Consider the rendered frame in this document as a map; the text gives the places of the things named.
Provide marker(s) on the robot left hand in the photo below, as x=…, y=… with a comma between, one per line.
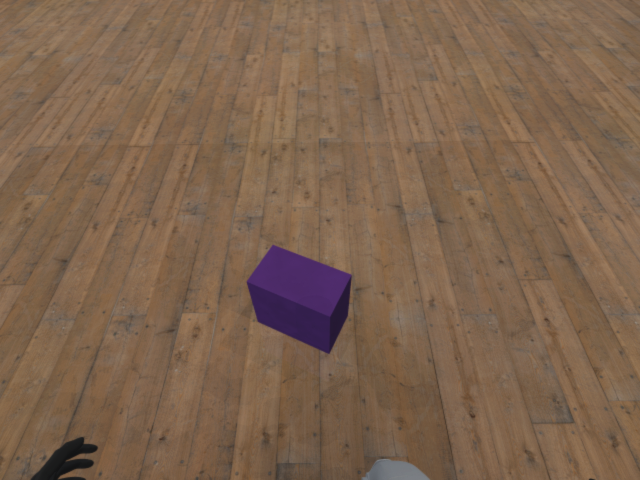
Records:
x=56, y=465

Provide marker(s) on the carton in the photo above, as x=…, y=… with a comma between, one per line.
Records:
x=300, y=297

